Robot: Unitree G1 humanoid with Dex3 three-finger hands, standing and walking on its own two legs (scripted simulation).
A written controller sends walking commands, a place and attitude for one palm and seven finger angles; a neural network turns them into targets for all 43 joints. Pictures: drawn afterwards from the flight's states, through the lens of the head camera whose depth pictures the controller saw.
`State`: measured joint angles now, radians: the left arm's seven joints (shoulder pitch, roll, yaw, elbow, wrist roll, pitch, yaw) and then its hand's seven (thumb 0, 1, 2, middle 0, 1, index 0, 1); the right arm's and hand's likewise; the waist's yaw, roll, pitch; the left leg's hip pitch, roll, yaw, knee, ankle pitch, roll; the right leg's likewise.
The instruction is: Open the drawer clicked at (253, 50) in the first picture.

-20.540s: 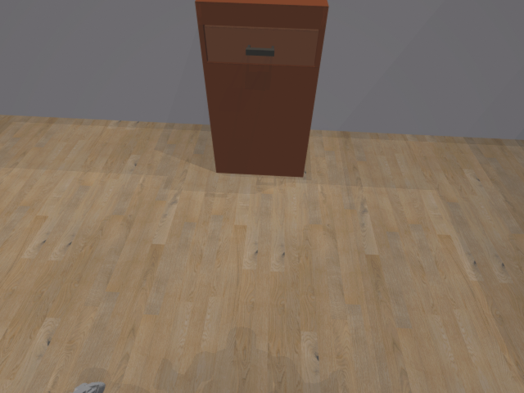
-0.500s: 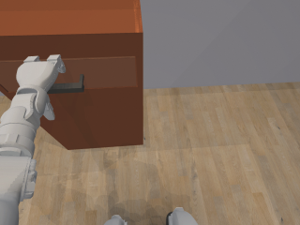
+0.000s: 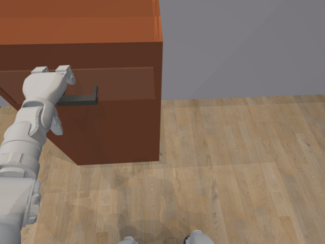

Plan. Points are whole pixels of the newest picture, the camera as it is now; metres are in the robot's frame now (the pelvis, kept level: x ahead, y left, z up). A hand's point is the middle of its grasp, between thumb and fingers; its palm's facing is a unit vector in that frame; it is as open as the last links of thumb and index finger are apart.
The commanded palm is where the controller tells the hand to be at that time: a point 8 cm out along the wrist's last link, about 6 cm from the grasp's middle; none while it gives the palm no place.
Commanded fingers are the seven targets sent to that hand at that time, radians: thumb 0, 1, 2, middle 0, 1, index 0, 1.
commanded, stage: re-aim the fingers above the handle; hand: left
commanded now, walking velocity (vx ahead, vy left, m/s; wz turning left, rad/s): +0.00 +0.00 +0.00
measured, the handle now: (78, 94) +0.53 +0.24 -0.02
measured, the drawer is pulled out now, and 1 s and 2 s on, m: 0.00 0.00 0.00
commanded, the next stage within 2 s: lower the fingers behind the handle in 0.80 s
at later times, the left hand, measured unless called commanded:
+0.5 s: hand (63, 98) +0.47 +0.25 +0.04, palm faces -0.09 -0.01 -1.00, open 13.8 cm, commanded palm +0.46 +0.25 +0.10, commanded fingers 0.00 -0.50 0.30 -0.30 -1.20 -0.30 -1.20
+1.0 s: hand (62, 99) +0.47 +0.26 +0.04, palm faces -0.07 -0.01 -1.00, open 13.8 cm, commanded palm +0.45 +0.26 +0.09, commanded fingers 0.00 -0.50 0.30 -0.30 -1.20 -0.30 -1.20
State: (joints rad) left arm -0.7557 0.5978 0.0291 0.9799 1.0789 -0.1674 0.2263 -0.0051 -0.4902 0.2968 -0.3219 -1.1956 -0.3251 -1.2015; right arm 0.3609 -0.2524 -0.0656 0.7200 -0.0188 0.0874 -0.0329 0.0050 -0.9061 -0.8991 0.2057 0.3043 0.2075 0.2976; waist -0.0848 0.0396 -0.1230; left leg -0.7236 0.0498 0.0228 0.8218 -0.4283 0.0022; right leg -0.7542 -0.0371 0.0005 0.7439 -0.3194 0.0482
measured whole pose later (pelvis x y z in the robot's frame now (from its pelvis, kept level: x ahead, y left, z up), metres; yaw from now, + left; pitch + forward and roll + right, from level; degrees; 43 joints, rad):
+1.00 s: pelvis +0.00 -0.01 +0.00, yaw +0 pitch +19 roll -1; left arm -0.78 0.59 0.03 1.02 1.10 -0.17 0.25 0.00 -0.49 0.30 -0.32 -1.20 -0.32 -1.20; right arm 0.34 -0.27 -0.07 0.72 -0.02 0.08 -0.04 0.00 -0.91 -0.90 0.20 0.30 0.21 0.30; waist -0.10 0.03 -0.12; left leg -0.73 0.05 0.02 0.82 -0.42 -0.01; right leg -0.77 -0.03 0.00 0.76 -0.32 0.04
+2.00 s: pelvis -0.03 -0.01 -0.03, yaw +0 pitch +23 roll -1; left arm -0.85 0.60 0.03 1.10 1.12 -0.13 0.34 0.00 -0.49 0.30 -0.28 -1.26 -0.32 -1.20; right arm 0.33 -0.27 -0.04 0.72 -0.03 0.06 -0.03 0.00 -0.91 -0.90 0.21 0.30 0.21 0.30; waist -0.12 0.03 -0.14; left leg -0.94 0.05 0.02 1.00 -0.46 0.00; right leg -0.98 -0.03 0.01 0.94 -0.36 0.04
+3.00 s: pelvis -0.03 -0.01 -0.02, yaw +0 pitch +22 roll -2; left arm -0.83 0.63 0.04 1.05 1.10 -0.15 0.29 0.00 -0.49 0.30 -0.30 -1.20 -0.32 -1.20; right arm 0.36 -0.27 -0.04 0.73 -0.02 0.06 -0.05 0.00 -0.91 -0.90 0.21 0.30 0.21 0.30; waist -0.13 0.04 -0.12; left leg -0.89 0.05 0.01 0.95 -0.44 0.00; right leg -0.92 -0.03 0.00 0.87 -0.33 0.04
